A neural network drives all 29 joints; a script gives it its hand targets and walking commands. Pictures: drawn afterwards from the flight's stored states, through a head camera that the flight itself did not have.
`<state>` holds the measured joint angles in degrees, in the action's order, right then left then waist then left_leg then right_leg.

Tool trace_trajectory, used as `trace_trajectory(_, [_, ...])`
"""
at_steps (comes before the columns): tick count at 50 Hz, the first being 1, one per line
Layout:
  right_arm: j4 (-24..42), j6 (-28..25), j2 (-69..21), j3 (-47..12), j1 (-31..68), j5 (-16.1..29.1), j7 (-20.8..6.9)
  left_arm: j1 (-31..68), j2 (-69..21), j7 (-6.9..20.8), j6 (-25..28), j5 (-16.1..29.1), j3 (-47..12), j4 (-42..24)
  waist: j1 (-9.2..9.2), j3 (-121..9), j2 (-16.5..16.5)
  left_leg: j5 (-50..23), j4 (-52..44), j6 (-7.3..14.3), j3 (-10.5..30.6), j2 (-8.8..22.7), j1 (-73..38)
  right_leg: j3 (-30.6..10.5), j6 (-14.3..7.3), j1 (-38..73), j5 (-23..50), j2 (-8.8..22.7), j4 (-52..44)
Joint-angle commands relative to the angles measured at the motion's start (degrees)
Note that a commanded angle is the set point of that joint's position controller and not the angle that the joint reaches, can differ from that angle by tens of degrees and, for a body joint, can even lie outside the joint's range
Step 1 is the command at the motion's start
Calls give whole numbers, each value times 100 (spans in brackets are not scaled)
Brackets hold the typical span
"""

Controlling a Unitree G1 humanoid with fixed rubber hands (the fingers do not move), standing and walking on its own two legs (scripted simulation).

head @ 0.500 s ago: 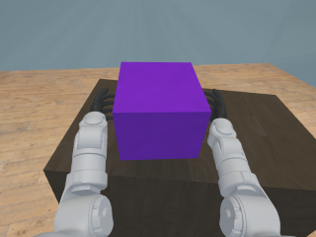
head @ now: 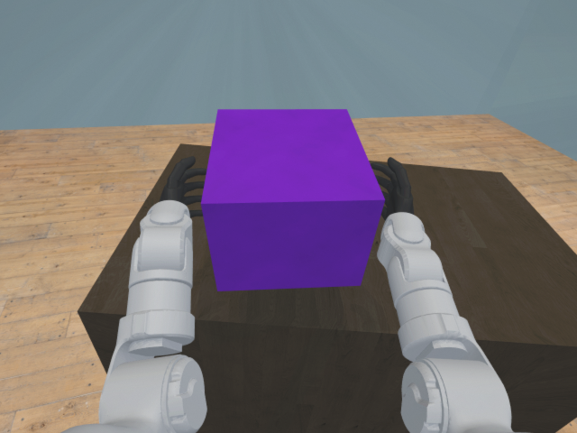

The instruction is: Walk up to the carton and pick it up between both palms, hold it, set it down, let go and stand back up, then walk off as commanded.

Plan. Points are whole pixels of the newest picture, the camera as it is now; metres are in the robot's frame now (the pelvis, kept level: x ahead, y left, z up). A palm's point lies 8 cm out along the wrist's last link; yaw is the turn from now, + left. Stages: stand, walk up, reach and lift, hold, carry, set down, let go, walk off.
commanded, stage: hold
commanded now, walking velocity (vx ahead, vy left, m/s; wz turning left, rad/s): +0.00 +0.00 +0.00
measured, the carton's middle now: (286, 194) +0.46 +0.01 +0.15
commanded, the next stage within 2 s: none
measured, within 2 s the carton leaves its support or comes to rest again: neither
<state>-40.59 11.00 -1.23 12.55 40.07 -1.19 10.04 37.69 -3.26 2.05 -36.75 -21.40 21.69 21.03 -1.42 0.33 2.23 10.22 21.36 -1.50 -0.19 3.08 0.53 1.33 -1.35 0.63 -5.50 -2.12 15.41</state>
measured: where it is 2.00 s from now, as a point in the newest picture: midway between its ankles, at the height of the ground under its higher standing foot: outside the picture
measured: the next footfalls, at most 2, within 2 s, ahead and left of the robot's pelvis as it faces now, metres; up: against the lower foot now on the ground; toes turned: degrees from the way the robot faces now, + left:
none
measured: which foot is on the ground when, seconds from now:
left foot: down 0.00-1.00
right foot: down 0.00-1.00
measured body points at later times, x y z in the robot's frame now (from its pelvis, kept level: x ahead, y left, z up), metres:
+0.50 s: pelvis +0.00 +0.00 +0.00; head -0.08 +0.02 +0.44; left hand +0.37 +0.17 +0.18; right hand +0.37 -0.15 +0.19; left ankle +0.03 +0.13 -0.75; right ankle +0.05 -0.11 -0.75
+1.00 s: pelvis +0.00 +0.00 +0.00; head -0.07 +0.02 +0.44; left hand +0.37 +0.17 +0.18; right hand +0.37 -0.15 +0.19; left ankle +0.03 +0.13 -0.75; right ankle +0.05 -0.11 -0.75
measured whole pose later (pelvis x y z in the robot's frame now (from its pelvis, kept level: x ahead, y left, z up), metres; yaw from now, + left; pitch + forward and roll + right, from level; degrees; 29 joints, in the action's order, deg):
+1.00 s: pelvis +0.00 +0.00 +0.00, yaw +0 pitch -11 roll -1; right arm -37.8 11.3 -1.3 10.9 38.6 -0.3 10.6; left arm 37.6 -3.3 3.2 -37.6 -22.6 21.7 19.5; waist -1.8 1.3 2.2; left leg 10.2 21.3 -1.5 -0.2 3.1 -0.1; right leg 1.4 -1.3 1.3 -5.5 -2.1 15.4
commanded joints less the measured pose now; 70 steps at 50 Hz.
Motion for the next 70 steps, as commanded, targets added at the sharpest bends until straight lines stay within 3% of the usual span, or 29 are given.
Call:
trace_trajectory(1, [1431, -213, -2519, -1937, 4087, 479, -944, 3975, -2398, 1129, 335, 887, -2458, -1236, -694, -1294, -9, -473, -792, 136, -334, -531, -169, 438, 355, 867, -68, 45, -246])
trace_trajectory(5, [1640, -281, -2614, -2114, 4287, 584, -984, 4079, -2360, 1083, 366, 827, -2422, -1393, -509, -1517, -29, -683, -753, 155, -343, -510, -235, 457, 357, 799, -6, 6, -154])
trace_trajectory(7, [1365, -233, -2559, -1950, 3941, 461, -962, 4067, -2395, 1065, 392, 859, -2441, -1458, -659, -1591, -106, -712, -743, 99, -325, -515, -320, 454, 330, 941, 105, 15, -168])
trace_trajectory(9, [1627, -282, -2633, -2044, 4214, 512, -983, 4102, -2397, 1047, 417, 902, -2453, -1332, -544, -1668, -17, -620, -774, 139, -314, -509, -313, 431, 363, 826, 0, 10, -176])
trace_trajectory(11, [1507, -229, -2623, -2106, 3846, 592, -946, 3961, -2411, 1055, 395, 966, -2547, -1578, -697, -1678, -157, -1129, -626, 79, -303, -566, -361, 429, 366, 1022, 501, 16, -125])
trace_trajectory(12, [1431, -204, -2595, -2067, 4000, 550, -940, 3911, -2276, 1096, 350, 805, -2367, -1315, -593, -1320, -26, -795, -730, 134, -339, -547, -251, 428, 374, 891, 145, 32, -185])
trace_trajectory(13, [1634, -253, -2611, -2087, 3876, 536, -941, 3858, -2463, 1104, 374, 861, -2497, -1613, -671, -1667, -121, -1022, -698, 57, -322, -517, -421, 423, 343, 991, 371, 8, -161])
trace_trajectory(15, [1821, -279, -2574, -2169, 4138, 642, -939, 3924, -2391, 1082, 341, 873, -2486, -1572, -538, -1703, -67, -1049, -653, 96, -320, -537, -385, 421, 344, 1006, 405, 3, -119])
trace_trajectory(17, [1495, -196, -2522, -2093, 3838, 607, -909, 3781, -2462, 1123, 328, 913, -2517, -1438, -742, -1536, -85, -963, -670, 82, -306, -547, -350, 418, 382, 981, 374, 29, -182])
trace_trajectory(23, [1583, -208, -2639, -2140, 3975, 591, -952, 4017, -2468, 1116, 366, 833, -2444, -1587, -592, -1501, -91, -774, -742, 135, -359, -545, -307, 429, 373, 919, 127, 32, -173])
trace_trajectory(29, [1400, -205, -2421, -1879, 4033, 503, -975, 3970, -2375, 1149, 297, 740, -2319, -1272, -658, -1257, -210, -446, -848, 141, -358, -518, -182, 466, 334, 789, -209, 53, -213])
trace_trajectory(30, [1805, -278, -2564, -2028, 4147, 553, -973, 3886, -2467, 1140, 319, 832, -2428, -1426, -621, -1659, -68, -735, -752, 140, -300, -527, -289, 453, 363, 858, 64, 33, -188])
trace_trajectory(31, [1663, -234, -2450, -2039, 3988, 550, -972, 3767, -2348, 1158, 323, 743, -2282, -1368, -558, -1326, -7, -702, -783, 155, -363, -522, -280, 467, 359, 918, 3, 13, -212])
trace_trajectory(32, [1690, -236, -2497, -2038, 3863, 520, -961, 3850, -2438, 1143, 362, 848, -2490, -1649, -675, -1594, -25, -922, -717, 117, -307, -500, -398, 433, 359, 938, 259, 19, -167])
trace_trajectory(37, [1883, -255, -2587, -2313, 3745, 636, -903, 3723, -2418, 1122, 379, 926, -2520, -1758, -659, -1752, 55, -1307, -627, 84, -295, -532, -456, 441, 376, 1113, 684, 2, -136])
trace_trajectory(39, [1609, -209, -2560, -2206, 3853, 618, -922, 3942, -2402, 1123, 372, 821, -2422, -1630, -592, -1516, -4, -856, -699, 118, -304, -520, -389, 450, 358, 938, 190, 12, -183])
trace_trajectory(40, [1409, -209, -2496, -2039, 3863, 549, -935, 4014, -2368, 1149, 331, 805, -2408, -1456, -705, -1185, -152, -529, -811, 125, -349, -541, -210, 425, 324, 821, -138, 44, -257])
trace_trajectory(43, [1829, -282, -2547, -2097, 3992, 543, -958, 3846, -2488, 1107, 368, 925, -2541, -1498, -685, -1590, -31, -639, -763, 126, -278, -508, -286, 450, 354, 902, 52, 27, -209])
trace_trajectory(44, [1524, -227, -2530, -2001, 3936, 513, -979, 3880, -2329, 1116, 327, 748, -2339, -1323, -600, -1163, -106, -356, -851, 170, -336, -520, -121, 463, 339, 770, -245, 61, -242])
trace_trajectory(47, [1933, -313, -2603, -2252, 3827, 626, -946, 3762, -2580, 1074, 384, 901, -2631, -1835, -657, -1956, -108, -1251, -621, 48, -268, -478, -648, 483, 357, 907, 515, -14, -131])
trace_trajectory(52, [1522, -192, -2473, -2012, 3768, 487, -942, 3794, -2352, 1163, 299, 822, -2394, -1346, -734, -1212, -30, -460, -826, 133, -322, -522, -246, 434, 353, 824, -89, 67, -285])
trace_trajectory(58, [1960, -269, -2456, -2268, 3789, 662, -891, 3594, -2421, 1131, 284, 879, -2605, -1706, -705, -1668, -123, -1318, -606, 57, -308, -492, -543, 475, 338, 1068, 582, -12, -155])
trace_trajectory(59, [1646, -216, -2413, -2258, 3624, 679, -893, 3736, -2456, 1132, 308, 797, -2546, -1742, -734, -1538, -149, -1160, -619, 36, -319, -534, -497, 448, 352, 1082, 449, 9, -170])
trace_trajectory(63, [1806, -246, -2451, -2124, 3790, 590, -937, 3897, -2486, 1143, 311, 845, -2531, -1679, -672, -1473, -94, -709, -756, 77, -296, -489, -416, 464, 314, 834, 44, -7, -206])
trace_trajectory(64, [1923, -271, -2490, -2244, 3915, 650, -957, 3808, -2436, 1120, 321, 814, -2493, -1659, -561, -1473, -115, -755, -764, 114, -293, -479, -417, 443, 300, 827, 29, -27, -195])
trace_trajectory(65, [1779, -253, -2440, -2218, 3783, 668, -961, 3765, -2451, 1121, 307, 880, -2591, -1665, -672, -1467, -160, -741, -758, 115, -304, -505, -362, 432, 311, 904, 31, 12, -217])
trace_trajectory(66, [1619, -208, -2435, -2069, 3789, 561, -977, 3771, -2454, 1131, 283, 774, -2414, -1520, -583, -1218, -178, -459, -802, 137, -283, -477, -214, 445, 317, 734, -220, 23, -220])
trace_trajectory(68, [1855, -264, -2505, -2110, 3953, 524, -989, 3847, -2442, 1141, 300, 767, -2468, -1541, -581, -1421, 10, -453, -846, 151, -309, -496, -218, 441, 339, 848, -158, 23, -203])
trace_trajectory(70, [1718, -262, -2458, -2049, 3753, 543, -978, 3792, -2383, 1153, 317, 763, -2440, -1665, -637, -1363, -122, -689, -789, 108, -328, -446, -330, 469, 306, 886, 21, -1, -164])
